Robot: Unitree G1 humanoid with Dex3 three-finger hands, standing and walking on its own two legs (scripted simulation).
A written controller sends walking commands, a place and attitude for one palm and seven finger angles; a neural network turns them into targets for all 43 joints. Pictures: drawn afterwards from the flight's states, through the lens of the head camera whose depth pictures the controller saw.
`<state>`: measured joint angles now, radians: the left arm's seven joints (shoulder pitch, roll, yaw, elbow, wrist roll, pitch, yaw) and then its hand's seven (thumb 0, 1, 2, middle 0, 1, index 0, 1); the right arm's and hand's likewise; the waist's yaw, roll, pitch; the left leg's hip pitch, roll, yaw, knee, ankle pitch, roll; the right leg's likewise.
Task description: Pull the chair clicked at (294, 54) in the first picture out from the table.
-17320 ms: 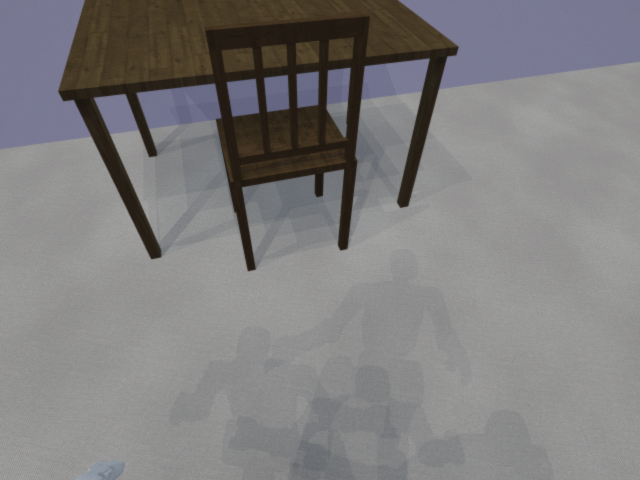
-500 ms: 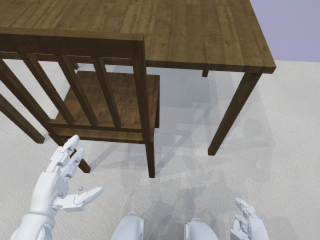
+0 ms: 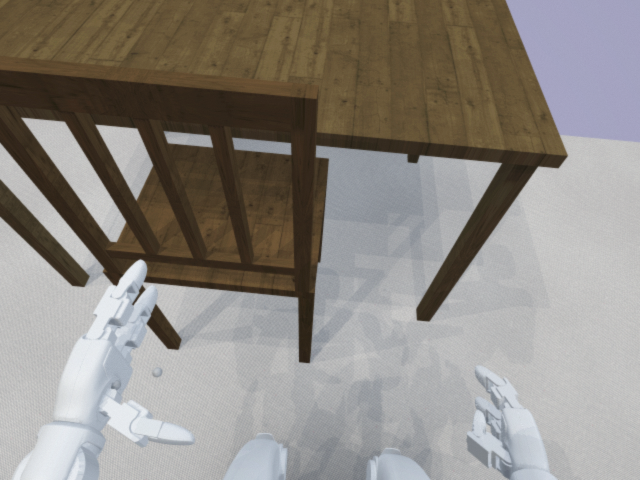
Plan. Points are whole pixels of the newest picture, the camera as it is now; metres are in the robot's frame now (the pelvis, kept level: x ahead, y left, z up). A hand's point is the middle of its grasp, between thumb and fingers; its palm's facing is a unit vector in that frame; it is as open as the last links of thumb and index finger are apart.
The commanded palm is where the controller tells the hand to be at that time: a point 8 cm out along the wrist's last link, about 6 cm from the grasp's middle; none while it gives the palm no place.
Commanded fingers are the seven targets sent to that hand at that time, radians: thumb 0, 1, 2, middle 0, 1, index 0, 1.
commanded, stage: raise the hand toward the chair's back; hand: left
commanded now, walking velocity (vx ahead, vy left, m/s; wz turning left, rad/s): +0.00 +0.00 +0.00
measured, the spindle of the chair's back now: (178, 199) +0.49 +0.25 +0.01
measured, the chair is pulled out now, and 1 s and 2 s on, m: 0.00 0.00 0.00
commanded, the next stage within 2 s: aim the fingers beside a spindle in 0.80 s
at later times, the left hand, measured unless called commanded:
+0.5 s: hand (149, 350) +0.25 +0.21 +0.05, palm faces -0.03 -1.00 -0.05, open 16.9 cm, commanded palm +0.22 +0.26 +0.05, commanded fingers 0.00 -0.50 0.30 -0.06 -0.08 -0.06 -0.08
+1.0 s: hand (152, 354) +0.24 +0.20 +0.05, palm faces -0.02 -1.00 -0.05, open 16.9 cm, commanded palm +0.23 +0.25 +0.05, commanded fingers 0.00 -0.50 0.30 -0.06 -0.08 -0.06 -0.08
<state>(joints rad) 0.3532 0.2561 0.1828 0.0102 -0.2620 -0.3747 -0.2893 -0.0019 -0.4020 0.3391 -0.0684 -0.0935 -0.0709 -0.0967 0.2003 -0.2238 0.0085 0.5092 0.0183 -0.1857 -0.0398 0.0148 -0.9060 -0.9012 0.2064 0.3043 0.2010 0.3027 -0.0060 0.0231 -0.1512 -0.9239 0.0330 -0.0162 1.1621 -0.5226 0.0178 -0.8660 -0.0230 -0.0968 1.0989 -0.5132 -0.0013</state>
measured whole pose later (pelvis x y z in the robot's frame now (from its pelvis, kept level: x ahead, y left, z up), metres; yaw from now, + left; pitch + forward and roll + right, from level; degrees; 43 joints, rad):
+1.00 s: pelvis +0.00 +0.00 +0.00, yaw +0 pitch +16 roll -3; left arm 0.29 0.27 0.22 0.08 -0.29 -0.38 -0.32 -0.01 -0.50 0.30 -0.06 -0.08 -0.06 -0.08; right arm 0.23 -0.24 0.02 0.54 0.02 -0.19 -0.04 0.01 -0.91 -0.90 0.21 0.30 0.20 0.30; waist -0.01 0.03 -0.15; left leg -0.91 0.03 -0.02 1.13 -0.51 0.02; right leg -0.85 -0.02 -0.10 1.07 -0.51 0.00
